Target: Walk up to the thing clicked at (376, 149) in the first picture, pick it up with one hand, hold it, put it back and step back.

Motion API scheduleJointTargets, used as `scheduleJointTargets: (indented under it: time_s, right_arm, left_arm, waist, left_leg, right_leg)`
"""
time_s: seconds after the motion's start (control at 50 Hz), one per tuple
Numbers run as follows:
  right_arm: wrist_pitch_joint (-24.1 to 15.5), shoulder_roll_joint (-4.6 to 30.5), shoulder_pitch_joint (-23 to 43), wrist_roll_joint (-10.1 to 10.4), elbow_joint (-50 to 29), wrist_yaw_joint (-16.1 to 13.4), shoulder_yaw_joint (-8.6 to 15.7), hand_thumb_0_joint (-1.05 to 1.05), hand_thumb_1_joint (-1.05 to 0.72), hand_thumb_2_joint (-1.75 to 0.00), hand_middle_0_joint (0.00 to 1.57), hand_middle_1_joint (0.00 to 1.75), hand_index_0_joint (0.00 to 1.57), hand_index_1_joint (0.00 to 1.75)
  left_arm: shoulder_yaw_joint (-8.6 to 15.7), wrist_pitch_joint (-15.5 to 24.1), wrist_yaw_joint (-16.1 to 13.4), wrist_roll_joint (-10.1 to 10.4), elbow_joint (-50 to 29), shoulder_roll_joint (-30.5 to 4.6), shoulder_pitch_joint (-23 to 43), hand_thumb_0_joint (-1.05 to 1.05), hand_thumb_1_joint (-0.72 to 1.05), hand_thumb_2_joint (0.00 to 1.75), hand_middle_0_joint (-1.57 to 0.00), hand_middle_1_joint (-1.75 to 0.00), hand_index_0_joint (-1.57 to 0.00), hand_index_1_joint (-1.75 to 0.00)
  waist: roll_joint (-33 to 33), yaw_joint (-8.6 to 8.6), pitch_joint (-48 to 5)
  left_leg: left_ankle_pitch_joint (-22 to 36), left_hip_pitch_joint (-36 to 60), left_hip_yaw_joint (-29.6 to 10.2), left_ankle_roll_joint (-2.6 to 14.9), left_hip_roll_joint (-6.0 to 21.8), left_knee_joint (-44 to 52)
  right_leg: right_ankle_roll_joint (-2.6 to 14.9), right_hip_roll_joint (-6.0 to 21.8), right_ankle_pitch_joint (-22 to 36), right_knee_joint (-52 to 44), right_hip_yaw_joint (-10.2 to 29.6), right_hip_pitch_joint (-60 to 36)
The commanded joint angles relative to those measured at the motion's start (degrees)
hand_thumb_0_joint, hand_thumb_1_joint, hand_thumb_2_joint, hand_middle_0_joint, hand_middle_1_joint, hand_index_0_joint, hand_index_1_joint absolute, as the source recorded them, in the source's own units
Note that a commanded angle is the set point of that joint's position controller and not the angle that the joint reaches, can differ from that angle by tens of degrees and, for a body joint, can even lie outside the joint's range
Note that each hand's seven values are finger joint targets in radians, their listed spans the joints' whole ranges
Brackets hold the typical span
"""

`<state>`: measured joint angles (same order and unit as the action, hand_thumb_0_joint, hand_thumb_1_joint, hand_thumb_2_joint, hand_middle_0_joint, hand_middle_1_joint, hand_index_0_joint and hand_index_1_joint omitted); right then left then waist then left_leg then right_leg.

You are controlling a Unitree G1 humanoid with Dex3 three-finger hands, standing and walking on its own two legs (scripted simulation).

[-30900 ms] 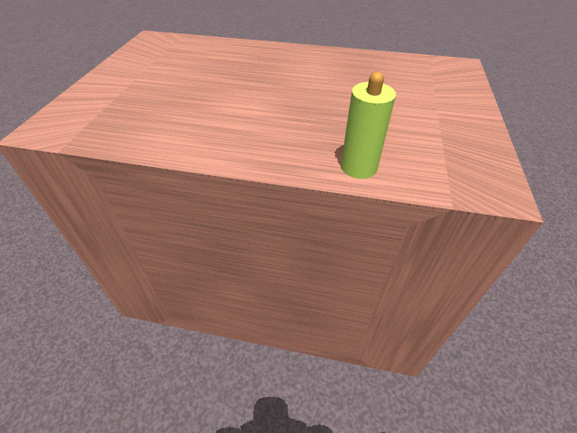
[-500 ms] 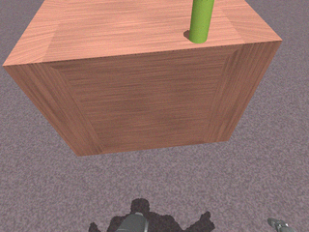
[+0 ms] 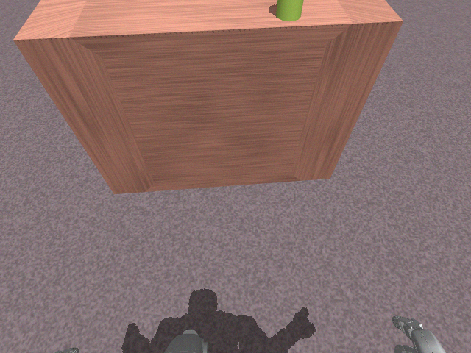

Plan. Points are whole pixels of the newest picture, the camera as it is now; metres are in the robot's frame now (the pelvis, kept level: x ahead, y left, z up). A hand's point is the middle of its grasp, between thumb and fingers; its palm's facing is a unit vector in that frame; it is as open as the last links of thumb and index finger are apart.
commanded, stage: step back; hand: right
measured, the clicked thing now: out of the picture +0.99 -0.13 +0.15
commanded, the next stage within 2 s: stand in 1.42 s
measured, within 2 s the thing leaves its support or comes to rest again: neither
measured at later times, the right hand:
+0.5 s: hand out of the picture -0.04 -0.26 -0.14, palm faces -0.13 +0.92 -0.36, open 7.4 cm
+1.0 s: hand out of the picture +0.03 -0.23 -0.14, palm faces -0.12 +0.92 -0.37, open 7.4 cm
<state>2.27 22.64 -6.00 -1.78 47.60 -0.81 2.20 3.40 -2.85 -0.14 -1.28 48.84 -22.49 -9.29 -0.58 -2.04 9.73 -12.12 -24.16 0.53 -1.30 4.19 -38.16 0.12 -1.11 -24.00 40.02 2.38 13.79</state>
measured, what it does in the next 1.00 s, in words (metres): steps on the spot: left foot, then left foot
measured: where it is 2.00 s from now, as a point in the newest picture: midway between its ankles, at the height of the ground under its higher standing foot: outside the picture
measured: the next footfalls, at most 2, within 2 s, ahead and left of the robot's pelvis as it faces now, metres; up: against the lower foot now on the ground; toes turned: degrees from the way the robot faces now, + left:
left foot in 0.36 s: -0.09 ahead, +0.13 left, +0.00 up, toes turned +5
left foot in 0.88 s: -0.02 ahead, +0.15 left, +0.00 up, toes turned +6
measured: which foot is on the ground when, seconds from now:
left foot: down 0.00-0.02, up 0.04-0.34, down 0.36-0.64, up 0.66-0.86, down 0.88-1.00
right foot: down 0.00-1.00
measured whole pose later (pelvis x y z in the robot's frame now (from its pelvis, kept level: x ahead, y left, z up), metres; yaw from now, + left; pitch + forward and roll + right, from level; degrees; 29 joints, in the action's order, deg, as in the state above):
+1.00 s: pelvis -0.08 +0.01 +0.01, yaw +4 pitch -3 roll +0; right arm -0.5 20.0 -7.7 -1.7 59.4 0.3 2.2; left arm 1.4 0.9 0.0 -0.4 58.0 -21.7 -9.5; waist 0.7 -2.0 4.8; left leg -16.2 -15.8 0.9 -0.6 1.7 -34.6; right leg -0.6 1.2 -18.7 34.6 0.4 13.4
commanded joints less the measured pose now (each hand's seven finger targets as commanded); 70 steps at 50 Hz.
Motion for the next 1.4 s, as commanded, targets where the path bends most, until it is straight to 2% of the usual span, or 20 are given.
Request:
scheduleJointTargets:
  time_s: [0.0, 0.02, 0.08, 0.22, 0.32, 0.34, 0.36, 0.38, 0.42, 0.56, 0.58, 0.62, 0.64, 0.78, 0.84, 0.86, 0.9, 1.0, 1.1, 1.38]
  right_arm:
    - [0.17, 8.10, -0.51, 0.81, -4.85, -0.66, 2.14, 0.00, -0.90, -0.90, 0.20, 0.30, 0.20, 0.30]
    - [0.59, 10.33, 2.48, 0.76, -4.71, -1.67, 3.53, 0.00, -0.90, -0.90, 0.20, 0.30, 0.20, 0.30]
    - [0.44, 11.52, -3.03, 1.77, -1.13, -1.16, 3.63, 0.00, -0.90, -0.90, 0.20, 0.30, 0.20, 0.30]
    - [-0.78, 11.78, -0.16, -0.47, -0.62, 0.26, 3.76, 0.00, -0.90, -0.90, 0.20, 0.30, 0.20, 0.30]
    - [-1.94, 10.99, -10.17, 0.05, 6.41, 1.54, 4.85, 0.00, -0.90, -0.90, 0.20, 0.30, 0.20, 0.30]
    - [-2.32, 12.39, -11.93, -0.63, 6.94, 1.39, 5.45, 0.00, -0.90, -0.90, 0.20, 0.30, 0.20, 0.30]
    - [-2.69, 17.05, -10.51, -1.29, 6.09, 1.19, 5.64, 0.00, -0.90, -0.90, 0.20, 0.30, 0.20, 0.30]
    - [-2.98, 18.91, -6.58, -1.10, 4.54, 1.26, 5.83, 0.00, -0.90, -0.90, 0.20, 0.30, 0.20, 0.30]
    - [-4.45, 13.55, 0.58, -0.93, 3.44, 0.61, 3.82, 0.00, -0.90, -0.90, 0.20, 0.30, 0.20, 0.30]
    - [-2.97, 12.65, -0.64, -0.64, 3.28, 1.31, 4.03, 0.00, -0.90, -0.90, 0.20, 0.30, 0.20, 0.30]
    - [-2.60, 10.46, -1.97, -0.40, 3.37, 1.16, 3.40, 0.00, -0.90, -0.90, 0.20, 0.30, 0.20, 0.30]
    - [-2.59, 7.12, -1.05, -0.04, 1.88, 0.85, 2.37, 0.00, -0.90, -0.90, 0.20, 0.30, 0.20, 0.30]
    - [-2.55, 10.61, -2.22, -0.35, 3.01, 0.45, 3.65, 0.00, -0.90, -0.90, 0.20, 0.30, 0.20, 0.30]
    - [-3.36, 8.64, -5.01, -0.22, 5.73, 1.15, 3.50, 0.00, -0.90, -0.90, 0.20, 0.30, 0.20, 0.30]
    - [-3.95, 7.71, -5.95, -0.12, 7.63, 0.55, 3.45, 0.00, -0.90, -0.90, 0.20, 0.30, 0.20, 0.30]
    - [-4.22, 9.23, -6.45, -0.40, 7.86, 0.16, 3.77, 0.00, -0.90, -0.90, 0.20, 0.30, 0.20, 0.30]
    - [-4.43, 14.23, 0.36, 0.34, 6.53, 0.30, 3.70, 0.00, -0.90, -0.90, 0.20, 0.30, 0.20, 0.30]
    - [-4.27, 10.07, 3.43, 0.54, 8.35, 0.43, 1.76, 0.00, -0.90, -0.90, 0.20, 0.30, 0.20, 0.30]
    - [-4.19, 9.52, 4.39, 1.05, 10.13, 0.26, 1.70, 0.00, -0.90, -0.90, 0.20, 0.30, 0.20, 0.30]
    - [-3.81, 8.16, 7.61, 0.41, 12.06, 0.61, 1.71, 0.00, -0.90, -0.90, 0.20, 0.30, 0.20, 0.30]
  left_arm:
    - [6.13, 2.49, -0.85, -1.41, -2.61, -19.10, -4.52, 0.00, 0.90, 0.90, -0.20, -0.30, -0.20, -0.30]
    - [6.57, 2.51, -1.01, -1.49, -3.63, -22.96, -2.25, 0.00, 0.90, 0.90, -0.20, -0.30, -0.20, -0.30]
    - [4.46, 3.12, -1.78, -1.16, -4.75, -14.75, 6.16, 0.00, 0.90, 0.90, -0.20, -0.30, -0.20, -0.30]
    - [5.50, 3.88, -1.39, -1.66, -2.17, -15.98, -2.02, 0.00, 0.90, 0.90, -0.20, -0.30, -0.20, -0.30]
    - [3.52, 2.96, -0.27, -1.41, -1.61, -14.70, 0.79, 0.00, 0.90, 0.90, -0.20, -0.30, -0.20, -0.30]
    - [2.49, 2.95, -0.13, -1.36, -1.70, -11.90, -0.62, 0.00, 0.90, 0.90, -0.20, -0.30, -0.20, -0.30]
    - [1.69, 3.23, -0.26, -0.01, -2.61, -9.07, 4.25, 0.00, 0.90, 0.90, -0.20, -0.30, -0.20, -0.30]
    - [3.67, 3.23, -0.50, -0.46, -1.69, -13.97, 7.72, 0.00, 0.90, 0.90, -0.20, -0.30, -0.20, -0.30]
    - [2.86, 3.72, 0.46, 0.46, 1.07, -11.35, 1.14, 0.00, 0.90, 0.90, -0.20, -0.30, -0.20, -0.30]
    - [3.11, 4.96, 0.87, -0.18, 4.73, -9.62, -4.12, 0.00, 0.90, 0.90, -0.20, -0.30, -0.20, -0.30]
    - [3.39, 5.48, 0.37, -0.58, 5.54, -10.27, -5.86, 0.00, 0.90, 0.90, -0.20, -0.30, -0.20, -0.30]
    - [4.96, 6.60, -0.37, -1.28, 5.52, -18.08, -7.71, 0.00, 0.90, 0.90, -0.20, -0.30, -0.20, -0.30]
    - [5.23, 6.86, -0.30, -1.12, 4.07, -19.25, -4.41, 0.00, 0.90, 0.90, -0.20, -0.30, -0.20, -0.30]
    - [3.30, 6.93, -0.42, -0.45, 2.76, -14.22, -0.09, 0.00, 0.90, 0.90, -0.20, -0.30, -0.20, -0.30]
    - [1.55, 5.84, -0.40, 0.52, 2.51, -12.04, 2.00, 0.00, 0.90, 0.90, -0.20, -0.30, -0.20, -0.30]
    - [0.83, 5.64, -0.36, 0.76, 2.15, -9.99, 1.91, 0.00, 0.90, 0.90, -0.20, -0.30, -0.20, -0.30]
    - [0.83, 4.63, -0.63, 1.84, 4.21, -9.94, 0.40, 0.00, 0.90, 0.90, -0.20, -0.30, -0.20, -0.30]
    - [0.84, 5.40, -0.42, 1.11, 7.29, -11.16, 1.44, 0.00, 0.90, 0.90, -0.20, -0.30, -0.20, -0.30]
    - [0.40, 5.53, -0.65, 1.19, 8.67, -11.04, 3.37, 0.00, 0.90, 0.90, -0.20, -0.30, -0.20, -0.30]
    - [0.26, 5.14, -0.50, 0.37, 9.57, -10.77, 6.52, 0.00, 0.90, 0.90, -0.20, -0.30, -0.20, -0.30]
  waist:
    - [13.65, -0.44, -11.66]
    - [15.80, -3.31, -8.97]
    - [3.66, 3.16, -8.96]
    - [10.24, -3.01, -7.88]
    - [8.13, 2.53, -8.42]
    - [0.19, 3.68, -8.84]
    - [-15.50, 5.87, -7.03]
    - [-7.31, 5.83, -0.59]
    - [-1.61, 0.74, -3.05]
    - [-8.54, 0.12, -4.84]
    - [-4.50, -0.59, -5.94]
    - [10.39, -2.14, -6.01]
    - [6.53, -1.06, -3.48]
    - [8.15, 0.72, -8.03]
    - [6.59, 2.92, -10.47]
    - [3.53, 3.08, -12.33]
    - [-5.93, 0.12, -11.61]
    - [-5.18, 0.37, -11.55]
    - [-1.69, 1.04, -14.42]
    - [0.54, 1.44, -12.94]
  left_leg:
    - [-17.97, -10.60, -4.74, 2.33, -8.28, -11.05]
    - [-25.43, -5.77, -10.51, 1.13, -7.96, -24.97]
    - [-14.64, -4.69, -12.65, 1.09, -9.94, -32.12]
    - [-18.10, -7.29, -6.72, -0.38, -4.90, -11.93]
    - [-12.81, 20.32, 1.10, 3.32, -6.71, 12.37]
    - [-20.01, 25.71, -7.11, 4.67, -2.75, 18.10]
    - [-41.99, 17.00, -33.03, 10.73, 12.62, 28.12]
    - [-46.08, 3.11, -37.12, 15.36, 16.96, 30.90]
    - [-23.10, 9.98, -21.76, 11.27, 9.35, 24.29]
    - [-22.40, 2.57, -10.48, 8.44, 6.36, 16.64]
    - [-19.30, 0.18, -8.04, 6.92, 3.76, 9.76]
    - [-21.37, -10.09, -2.71, 2.39, -5.80, -10.18]
    - [-21.07, -6.68, -7.67, 1.96, -3.48, -14.51]
    - [-13.64, 3.85, -2.22, 1.44, -1.74, -2.59]
    - [1.69, 15.58, 0.25, 1.90, -3.33, 12.04]
    - [7.33, 18.71, -4.79, 3.24, 0.49, 13.35]
    - [-1.01, 7.46, -16.95, 9.97, 11.68, 17.87]
    - [6.37, 9.02, -7.41, 3.98, 4.85, 15.32]
    - [16.47, 16.22, -4.26, 3.65, 3.96, 13.16]
    - [6.85, 16.97, -1.91, 2.56, 3.52, 17.85]
  right_leg:
    - [8.07, 17.27, 12.97, -20.25, 24.06, -6.73]
    - [17.58, 27.02, 14.43, -23.44, 33.31, 9.04]
    - [11.21, 15.72, 24.52, -14.18, 12.59, 5.47]
    - [11.52, 17.04, -12.11, -19.05, 17.57, -6.07]
    - [6.04, 11.49, -18.28, -16.54, 8.06, 12.46]
    - [3.74, 7.81, -18.04, -8.44, 3.80, 18.97]
    - [0.44, 0.09, -13.19, 5.55, -3.54, 24.93]
    - [0.13, 2.61, -8.48, 12.55, 3.52, 19.77]
    - [0.23, 2.69, 0.56, 11.97, 3.91, 16.31]
    - [0.85, -0.30, 4.88, -12.47, -4.49, -4.36]
    - [1.02, -0.63, 5.47, -16.50, -2.15, -10.04]
    - [9.39, 18.20, -15.06, -27.79, 29.92, -8.87]
    - [13.18, 22.51, -17.96, -28.06, 33.32, -1.75]
    - [9.53, 14.93, 13.28, -18.79, 11.55, -0.04]
    - [5.66, 10.38, 26.30, -10.06, 4.49, 3.77]
    - [3.68, 8.70, 26.31, -6.85, 3.29, 5.47]
    - [0.85, 2.22, 1.76, -3.86, -1.56, -0.55]
    - [1.89, 5.28, 18.37, -12.02, 2.68, -6.00]
    - [1.74, 6.92, 27.48, -14.81, 3.50, -6.14]
    - [1.51, 7.40, 24.62, -20.07, 5.00, -5.97]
